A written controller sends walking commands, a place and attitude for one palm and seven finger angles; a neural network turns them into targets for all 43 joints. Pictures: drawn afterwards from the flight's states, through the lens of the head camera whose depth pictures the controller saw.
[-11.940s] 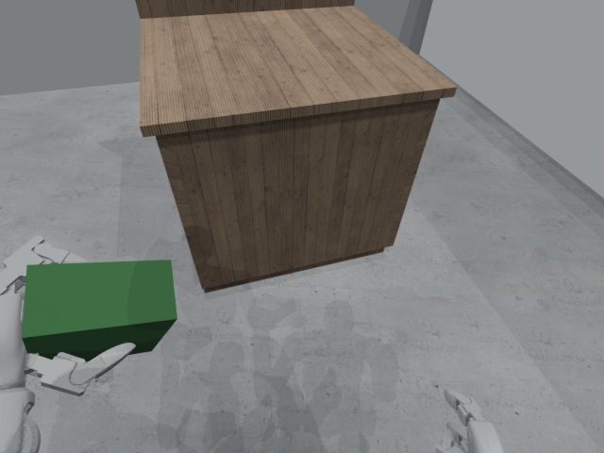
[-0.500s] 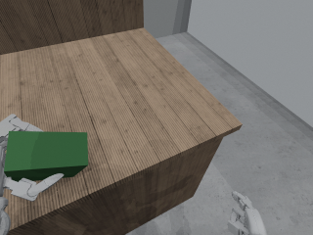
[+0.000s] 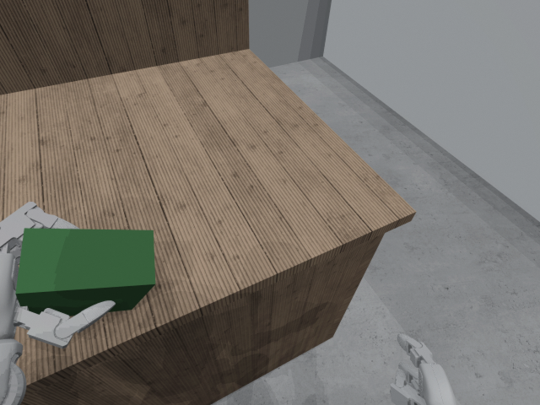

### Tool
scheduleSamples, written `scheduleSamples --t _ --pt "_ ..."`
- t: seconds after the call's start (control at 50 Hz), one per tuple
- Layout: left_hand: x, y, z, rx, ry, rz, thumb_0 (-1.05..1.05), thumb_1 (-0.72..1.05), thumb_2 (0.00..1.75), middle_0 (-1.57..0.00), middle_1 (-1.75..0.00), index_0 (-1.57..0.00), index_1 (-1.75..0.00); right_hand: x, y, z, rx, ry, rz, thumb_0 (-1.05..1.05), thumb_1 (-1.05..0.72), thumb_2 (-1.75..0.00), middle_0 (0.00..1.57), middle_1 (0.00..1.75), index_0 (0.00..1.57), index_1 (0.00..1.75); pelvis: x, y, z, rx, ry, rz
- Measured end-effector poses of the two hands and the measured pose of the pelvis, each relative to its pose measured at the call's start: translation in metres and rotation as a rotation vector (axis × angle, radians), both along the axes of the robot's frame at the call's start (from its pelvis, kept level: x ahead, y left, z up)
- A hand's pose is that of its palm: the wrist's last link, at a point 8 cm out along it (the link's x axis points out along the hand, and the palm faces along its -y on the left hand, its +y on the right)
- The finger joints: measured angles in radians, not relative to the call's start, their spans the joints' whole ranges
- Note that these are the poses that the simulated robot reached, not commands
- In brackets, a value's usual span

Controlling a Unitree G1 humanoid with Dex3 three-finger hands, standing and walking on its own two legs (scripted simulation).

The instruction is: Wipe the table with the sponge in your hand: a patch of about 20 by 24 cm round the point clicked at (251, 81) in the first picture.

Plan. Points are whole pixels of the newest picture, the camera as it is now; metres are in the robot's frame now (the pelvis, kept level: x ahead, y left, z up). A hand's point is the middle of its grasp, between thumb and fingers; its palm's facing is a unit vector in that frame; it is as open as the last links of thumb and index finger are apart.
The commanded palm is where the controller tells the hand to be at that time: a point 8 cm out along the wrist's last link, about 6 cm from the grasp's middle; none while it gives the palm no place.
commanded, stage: look again from close up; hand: left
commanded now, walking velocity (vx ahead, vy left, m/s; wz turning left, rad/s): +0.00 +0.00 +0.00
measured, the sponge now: (106, 275) +0.23 +0.22 +0.13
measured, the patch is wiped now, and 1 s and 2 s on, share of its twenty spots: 0.00 0.00 0.00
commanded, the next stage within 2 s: come to a stop and stand still in 0.04 s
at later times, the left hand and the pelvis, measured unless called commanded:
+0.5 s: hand (70, 288) +0.21 +0.24 +0.14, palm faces +0.26 -0.87 -0.41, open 10.3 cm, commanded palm +0.16 +0.29 +0.17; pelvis -0.01 +0.02 +0.00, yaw +0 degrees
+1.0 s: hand (42, 281) +0.21 +0.27 +0.15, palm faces +0.38 -0.83 -0.40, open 10.3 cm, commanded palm +0.15 +0.29 +0.17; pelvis -0.01 +0.01 +0.00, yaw +0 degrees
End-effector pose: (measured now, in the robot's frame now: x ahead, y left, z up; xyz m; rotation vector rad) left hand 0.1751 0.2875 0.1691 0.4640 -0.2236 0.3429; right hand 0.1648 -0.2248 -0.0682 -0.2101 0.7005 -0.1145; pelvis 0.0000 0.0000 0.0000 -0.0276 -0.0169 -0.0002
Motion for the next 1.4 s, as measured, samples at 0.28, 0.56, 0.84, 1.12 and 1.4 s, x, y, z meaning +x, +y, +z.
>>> scheduleSamples --t 0.28,0.56,0.84,1.12,1.4 --pt "0.019 0.039 0.025 0.127 -0.139 0.035 -0.01 -0.5 1.01 -0.72 -1.34 -0.72 -1.34 0.003 0.012 0.001 -0.031 0.028 0.081 0.02 -0.91 -0.9 0.2 0.3 0.2 0.3 -0.006 0.001 -0.002 -0.002 0.017 0.003" --pt "-0.007 0.017 -0.013 0.037 0.006 -0.06 -0.01 -0.5 1.01 -0.72 -1.34 -0.72 -1.34 -0.01 0.017 0.004 -0.026 -0.004 0.023 0.02 -0.91 -0.9 0.2 0.3 0.2 0.3 -0.007 0.013 -0.004 -0.002 0.008 0.005" --pt "-0.004 0.01 -0.004 -0.027 -0.068 -0.034 -0.01 -0.5 1.01 -0.72 -1.34 -0.72 -1.34 0.003 0.025 0.009 -0.013 -0.049 0.062 0.02 -0.91 -0.9 0.2 0.3 0.2 0.3 -0.008 0.016 -0.002 -0.01 -0.001 0.004" --pt "-0.012 0.019 -0.003 -0.007 -0.042 0.011 -0.01 -0.5 1.02 -0.72 -1.34 -0.72 -1.34 -0.002 0.019 0.005 -0.028 -0.01 0.057 0.02 -0.91 -0.9 0.2 0.3 0.2 0.3 -0.008 0.013 -0.001 -0.007 -0.003 0.008" --pt "-0.011 0.014 -0.006 -0.003 -0.005 0.014 -0.01 -0.5 1.02 -0.72 -1.34 -0.72 -1.34 -0.004 0.015 0.002 -0.006 -0.007 0.039 0.02 -0.91 -0.9 0.2 0.3 0.2 0.3 -0.008 0.008 0.0 -0.009 -0.002 0.01"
